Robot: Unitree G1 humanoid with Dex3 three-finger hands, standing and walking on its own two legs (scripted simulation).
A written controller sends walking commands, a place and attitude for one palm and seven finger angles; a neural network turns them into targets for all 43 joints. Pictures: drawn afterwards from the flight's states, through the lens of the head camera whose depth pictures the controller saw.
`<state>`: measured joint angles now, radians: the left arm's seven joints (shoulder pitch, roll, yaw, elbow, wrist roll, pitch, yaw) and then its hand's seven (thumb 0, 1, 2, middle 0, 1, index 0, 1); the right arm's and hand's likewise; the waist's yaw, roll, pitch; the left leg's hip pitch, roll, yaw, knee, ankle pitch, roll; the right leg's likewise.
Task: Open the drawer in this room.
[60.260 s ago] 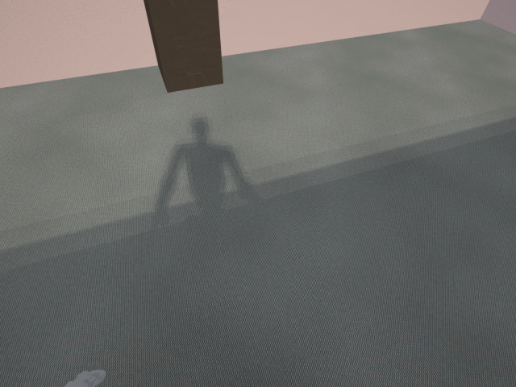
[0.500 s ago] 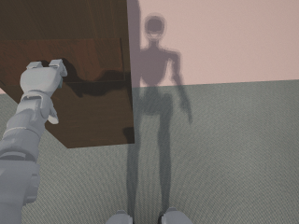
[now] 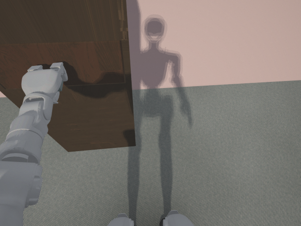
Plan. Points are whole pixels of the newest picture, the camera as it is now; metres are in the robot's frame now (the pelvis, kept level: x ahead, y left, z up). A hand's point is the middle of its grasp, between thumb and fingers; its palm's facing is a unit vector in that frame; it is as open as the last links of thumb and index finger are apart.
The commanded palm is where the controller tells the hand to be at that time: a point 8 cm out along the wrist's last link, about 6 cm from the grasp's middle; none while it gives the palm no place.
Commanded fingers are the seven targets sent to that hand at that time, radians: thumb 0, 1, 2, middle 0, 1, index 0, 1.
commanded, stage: close the thumb around the handle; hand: left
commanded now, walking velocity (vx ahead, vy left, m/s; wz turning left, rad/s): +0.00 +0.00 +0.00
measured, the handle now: (55, 77) +0.52 +0.26 +0.03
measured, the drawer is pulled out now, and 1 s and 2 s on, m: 0.00 0.03 0.17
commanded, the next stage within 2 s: pull the drawer open in 0.16 s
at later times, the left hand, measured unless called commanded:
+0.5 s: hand (53, 97) +0.47 +0.27 +0.01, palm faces -0.06 -0.04 -1.00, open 7.1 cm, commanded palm +0.43 +0.26 +0.06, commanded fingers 0.00 0.90 0.90 -0.40 -1.35 -0.40 -1.35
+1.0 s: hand (51, 107) +0.43 +0.26 +0.01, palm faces -0.01 -0.05 -1.00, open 7.1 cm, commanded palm +0.41 +0.26 +0.06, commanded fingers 0.00 0.90 0.90 -0.40 -1.35 -0.40 -1.35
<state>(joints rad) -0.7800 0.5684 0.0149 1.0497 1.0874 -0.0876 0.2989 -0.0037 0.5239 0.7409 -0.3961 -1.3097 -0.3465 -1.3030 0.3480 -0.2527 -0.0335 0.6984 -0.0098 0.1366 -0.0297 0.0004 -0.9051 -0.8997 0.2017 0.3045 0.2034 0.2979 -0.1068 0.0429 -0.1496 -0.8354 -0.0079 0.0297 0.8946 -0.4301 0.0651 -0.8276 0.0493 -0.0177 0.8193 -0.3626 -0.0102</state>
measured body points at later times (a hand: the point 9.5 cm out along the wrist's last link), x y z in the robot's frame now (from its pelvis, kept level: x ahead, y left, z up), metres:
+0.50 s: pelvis +0.00 +0.00 +0.00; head +0.11 +0.01 +0.44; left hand +0.46 +0.27 +0.07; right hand +0.03 -0.28 -0.12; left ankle -0.01 +0.07 -0.69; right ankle +0.01 -0.12 -0.69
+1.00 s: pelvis +0.03 +0.01 +0.01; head +0.12 +0.01 +0.45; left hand +0.43 +0.26 +0.06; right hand +0.12 -0.26 -0.11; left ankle -0.01 +0.07 -0.69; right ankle +0.01 -0.12 -0.69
